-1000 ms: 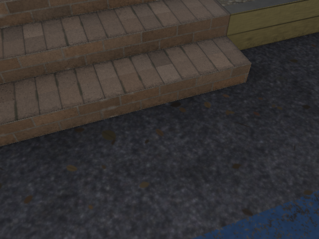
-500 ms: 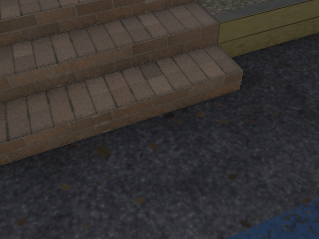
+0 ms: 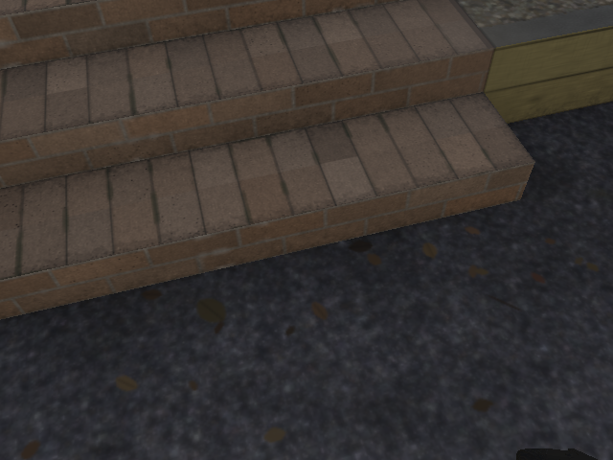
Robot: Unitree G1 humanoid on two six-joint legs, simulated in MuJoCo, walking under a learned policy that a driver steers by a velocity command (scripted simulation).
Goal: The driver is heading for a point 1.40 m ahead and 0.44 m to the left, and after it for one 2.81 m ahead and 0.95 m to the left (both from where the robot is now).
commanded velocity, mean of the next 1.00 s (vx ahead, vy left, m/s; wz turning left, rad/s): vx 0.49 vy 0.00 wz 0.15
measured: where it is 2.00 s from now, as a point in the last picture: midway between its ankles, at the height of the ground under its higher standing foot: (285, 183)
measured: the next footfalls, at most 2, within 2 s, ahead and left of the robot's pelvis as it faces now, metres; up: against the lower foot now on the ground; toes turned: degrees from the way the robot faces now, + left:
left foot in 0.08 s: +0.26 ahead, +0.12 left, +0.00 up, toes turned +2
right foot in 0.64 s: +0.56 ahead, -0.13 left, +0.00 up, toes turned -1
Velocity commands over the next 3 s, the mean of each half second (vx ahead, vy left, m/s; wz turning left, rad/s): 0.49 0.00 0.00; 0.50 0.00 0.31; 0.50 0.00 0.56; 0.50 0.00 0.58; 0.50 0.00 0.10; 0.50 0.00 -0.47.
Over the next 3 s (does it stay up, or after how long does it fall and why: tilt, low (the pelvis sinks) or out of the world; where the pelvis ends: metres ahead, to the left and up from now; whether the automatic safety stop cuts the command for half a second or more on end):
stays up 1.50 0.61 0.37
